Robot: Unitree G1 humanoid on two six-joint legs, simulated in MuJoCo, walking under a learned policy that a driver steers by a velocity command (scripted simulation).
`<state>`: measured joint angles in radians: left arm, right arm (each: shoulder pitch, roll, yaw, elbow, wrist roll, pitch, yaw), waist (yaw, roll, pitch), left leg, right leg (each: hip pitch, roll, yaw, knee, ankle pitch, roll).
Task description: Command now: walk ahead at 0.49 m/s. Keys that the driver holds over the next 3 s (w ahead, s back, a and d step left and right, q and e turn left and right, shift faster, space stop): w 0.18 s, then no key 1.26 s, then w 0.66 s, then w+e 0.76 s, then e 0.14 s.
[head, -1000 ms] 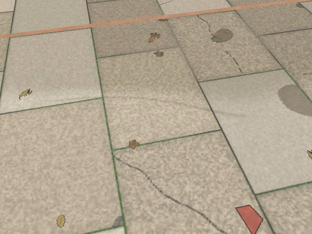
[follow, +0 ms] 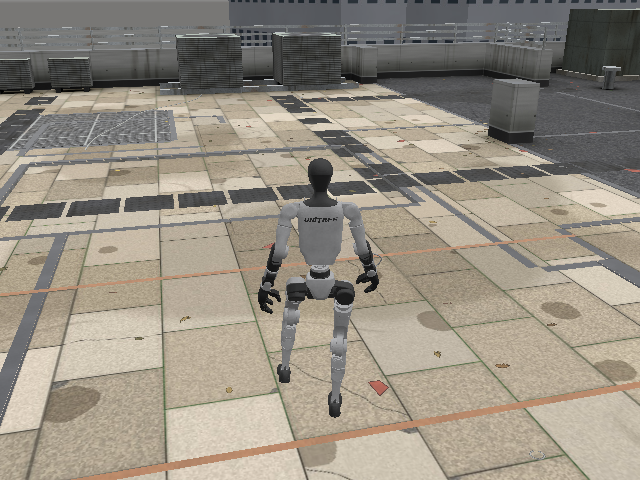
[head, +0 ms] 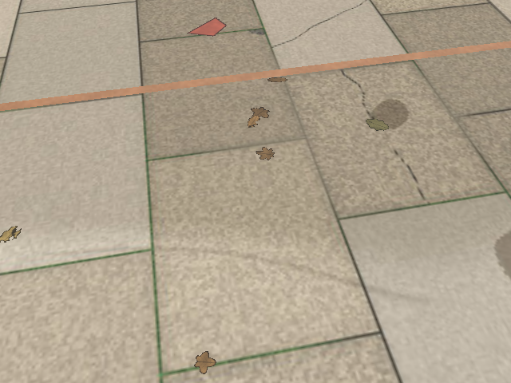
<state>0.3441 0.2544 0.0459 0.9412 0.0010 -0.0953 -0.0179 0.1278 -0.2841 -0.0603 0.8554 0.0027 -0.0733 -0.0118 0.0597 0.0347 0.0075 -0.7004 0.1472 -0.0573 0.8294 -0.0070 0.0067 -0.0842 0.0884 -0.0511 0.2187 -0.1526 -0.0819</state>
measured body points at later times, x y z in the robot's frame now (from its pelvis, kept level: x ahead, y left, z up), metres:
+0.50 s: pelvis +0.24 +0.07 +0.00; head +0.28 +0.08 +0.44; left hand +0.35 +0.34 -0.14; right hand +0.34 -0.19 -0.13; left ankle +0.28 +0.16 -0.75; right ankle +0.30 -0.09 -0.70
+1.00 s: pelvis +0.32 +0.04 -0.01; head +0.33 +0.04 +0.44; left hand +0.42 +0.30 -0.15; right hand +0.38 -0.23 -0.16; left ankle +0.28 +0.16 -0.75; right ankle +0.34 -0.08 -0.75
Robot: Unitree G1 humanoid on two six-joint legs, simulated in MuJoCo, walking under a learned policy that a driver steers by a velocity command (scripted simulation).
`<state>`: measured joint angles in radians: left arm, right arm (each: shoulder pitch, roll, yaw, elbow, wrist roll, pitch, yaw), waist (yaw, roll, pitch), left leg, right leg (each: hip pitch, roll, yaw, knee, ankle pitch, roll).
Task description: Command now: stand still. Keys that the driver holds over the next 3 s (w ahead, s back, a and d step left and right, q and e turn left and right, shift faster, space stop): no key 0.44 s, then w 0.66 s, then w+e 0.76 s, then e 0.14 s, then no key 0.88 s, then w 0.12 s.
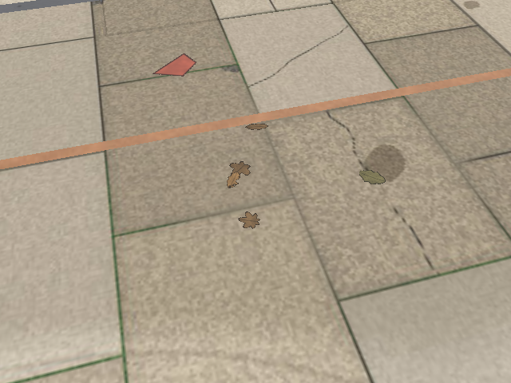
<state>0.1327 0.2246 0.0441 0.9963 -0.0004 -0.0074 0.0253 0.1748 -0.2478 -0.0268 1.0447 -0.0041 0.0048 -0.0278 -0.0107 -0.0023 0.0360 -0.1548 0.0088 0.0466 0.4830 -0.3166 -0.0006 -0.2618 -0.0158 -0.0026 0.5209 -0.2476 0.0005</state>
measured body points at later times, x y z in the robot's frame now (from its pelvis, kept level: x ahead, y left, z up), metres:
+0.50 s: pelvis -0.01 +0.00 +0.00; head +0.00 +0.00 +0.45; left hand +0.06 +0.25 -0.15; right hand +0.01 -0.25 -0.16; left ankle -0.04 +0.12 -0.74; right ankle +0.02 -0.12 -0.74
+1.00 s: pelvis +0.14 -0.04 +0.01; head +0.16 -0.05 +0.46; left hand +0.05 +0.19 -0.14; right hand +0.31 -0.29 -0.12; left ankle +0.28 +0.12 -0.68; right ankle +0.03 -0.13 -0.74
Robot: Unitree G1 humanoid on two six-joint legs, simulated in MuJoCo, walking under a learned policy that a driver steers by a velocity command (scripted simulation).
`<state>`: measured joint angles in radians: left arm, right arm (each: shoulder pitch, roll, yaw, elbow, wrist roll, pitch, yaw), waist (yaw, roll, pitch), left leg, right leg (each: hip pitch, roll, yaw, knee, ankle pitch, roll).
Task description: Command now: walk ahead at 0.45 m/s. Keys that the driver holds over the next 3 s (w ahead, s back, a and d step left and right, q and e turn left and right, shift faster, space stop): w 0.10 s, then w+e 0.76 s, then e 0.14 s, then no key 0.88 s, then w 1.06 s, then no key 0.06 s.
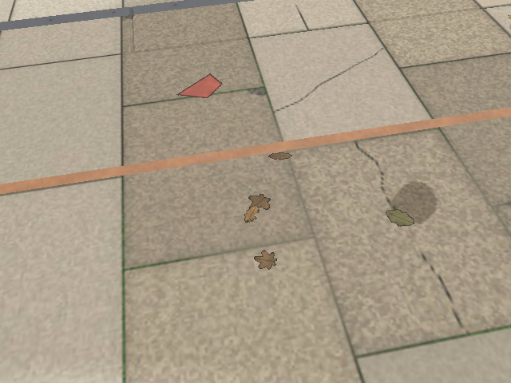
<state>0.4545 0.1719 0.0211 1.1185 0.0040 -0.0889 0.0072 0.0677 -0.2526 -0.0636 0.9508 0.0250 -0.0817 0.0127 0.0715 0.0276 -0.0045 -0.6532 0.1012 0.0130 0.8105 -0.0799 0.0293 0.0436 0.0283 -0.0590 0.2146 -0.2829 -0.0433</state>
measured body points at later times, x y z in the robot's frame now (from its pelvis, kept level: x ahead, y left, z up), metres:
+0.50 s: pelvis +0.29 +0.06 +0.00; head +0.29 +0.05 +0.45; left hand +0.45 +0.31 -0.12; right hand +0.25 -0.20 -0.15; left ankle +0.26 +0.15 -0.74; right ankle +0.39 -0.14 -0.66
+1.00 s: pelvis +0.55 -0.07 +0.00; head +0.58 -0.10 +0.45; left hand +0.74 +0.15 -0.12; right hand +0.60 -0.39 -0.10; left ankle +0.72 +0.07 -0.67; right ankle +0.53 -0.12 -0.74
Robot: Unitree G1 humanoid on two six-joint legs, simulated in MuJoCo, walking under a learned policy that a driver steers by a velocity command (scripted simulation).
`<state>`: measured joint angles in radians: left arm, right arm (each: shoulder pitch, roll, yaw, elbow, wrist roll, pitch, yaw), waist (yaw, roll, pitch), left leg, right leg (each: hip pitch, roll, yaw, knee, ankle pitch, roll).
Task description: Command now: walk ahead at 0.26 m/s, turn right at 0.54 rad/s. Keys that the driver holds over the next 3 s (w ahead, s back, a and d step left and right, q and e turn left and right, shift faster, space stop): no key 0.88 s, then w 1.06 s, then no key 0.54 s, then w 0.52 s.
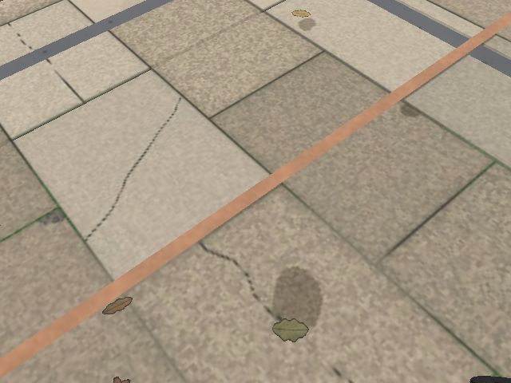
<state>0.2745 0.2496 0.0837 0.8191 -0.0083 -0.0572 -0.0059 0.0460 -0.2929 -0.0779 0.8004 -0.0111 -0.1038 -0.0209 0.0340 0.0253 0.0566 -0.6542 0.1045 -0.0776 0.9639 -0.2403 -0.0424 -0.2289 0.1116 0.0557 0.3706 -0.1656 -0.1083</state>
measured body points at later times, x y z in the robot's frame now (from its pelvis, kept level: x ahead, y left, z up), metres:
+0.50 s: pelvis +0.15 +0.03 -0.01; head +0.18 +0.03 +0.43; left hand +0.29 +0.29 -0.14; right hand +0.25 -0.22 -0.14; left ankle +0.24 +0.13 -0.74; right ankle +0.14 -0.11 -0.75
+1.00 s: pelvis +0.21 +0.01 -0.02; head +0.21 +0.01 +0.43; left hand +0.28 +0.26 -0.16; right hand +0.27 -0.26 -0.15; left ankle +0.24 +0.13 -0.74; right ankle +0.14 -0.11 -0.74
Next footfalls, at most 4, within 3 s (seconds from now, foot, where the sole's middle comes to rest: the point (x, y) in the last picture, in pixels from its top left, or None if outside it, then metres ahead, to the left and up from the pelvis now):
0.20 left None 0.28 0.13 -0.78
0.50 right None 0.18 -0.11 -0.78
1.60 right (346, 315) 0.62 -0.16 -0.78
2.12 left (273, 216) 0.94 0.04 -0.78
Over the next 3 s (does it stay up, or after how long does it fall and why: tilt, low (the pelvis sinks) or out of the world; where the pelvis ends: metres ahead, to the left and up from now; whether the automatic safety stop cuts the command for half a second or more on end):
stays up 0.99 -0.07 0.00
